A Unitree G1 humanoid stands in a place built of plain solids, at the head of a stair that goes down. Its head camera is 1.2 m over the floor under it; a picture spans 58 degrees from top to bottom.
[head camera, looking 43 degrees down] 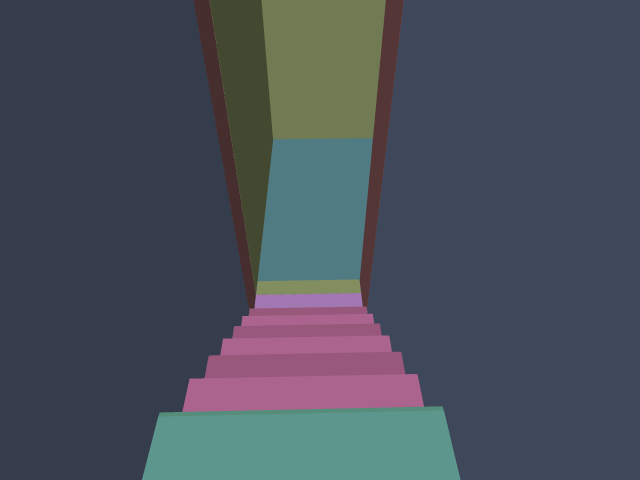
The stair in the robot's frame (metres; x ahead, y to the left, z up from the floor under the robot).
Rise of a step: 0.20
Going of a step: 0.22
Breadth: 0.81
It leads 1 degrees to the left of straight ahead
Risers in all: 7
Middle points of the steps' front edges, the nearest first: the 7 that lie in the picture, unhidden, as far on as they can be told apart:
0.58 0.05 0.00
0.79 0.06 -0.20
1.01 0.06 -0.39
1.23 0.07 -0.59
1.44 0.07 -0.79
1.66 0.08 -0.98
1.87 0.08 -1.18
